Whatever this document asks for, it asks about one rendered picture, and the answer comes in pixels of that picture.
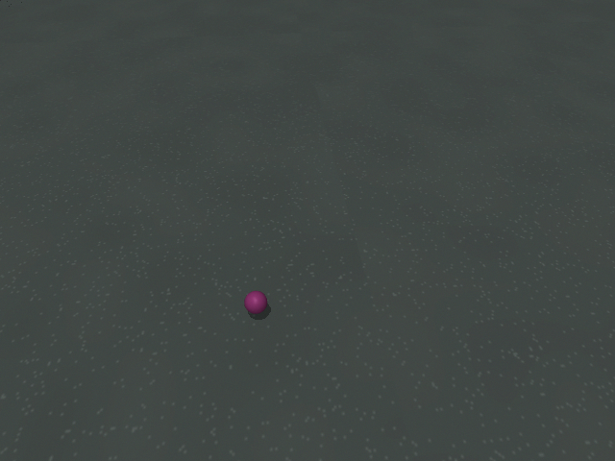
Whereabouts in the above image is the ball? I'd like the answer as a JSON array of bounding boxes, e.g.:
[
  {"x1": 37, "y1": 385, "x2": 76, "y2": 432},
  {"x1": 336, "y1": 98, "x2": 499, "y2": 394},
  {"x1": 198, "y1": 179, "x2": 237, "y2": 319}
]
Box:
[{"x1": 244, "y1": 291, "x2": 267, "y2": 314}]

